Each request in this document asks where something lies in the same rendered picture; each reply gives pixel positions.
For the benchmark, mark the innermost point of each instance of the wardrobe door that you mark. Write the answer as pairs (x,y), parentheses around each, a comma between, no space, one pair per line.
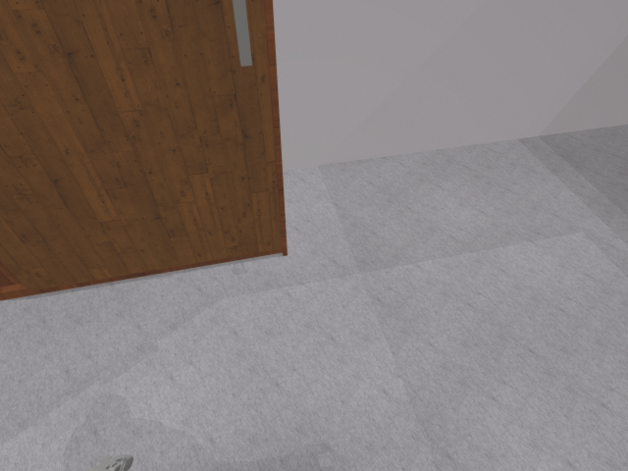
(7,278)
(131,138)

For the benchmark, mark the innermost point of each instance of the handle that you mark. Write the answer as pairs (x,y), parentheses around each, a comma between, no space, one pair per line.
(242,33)

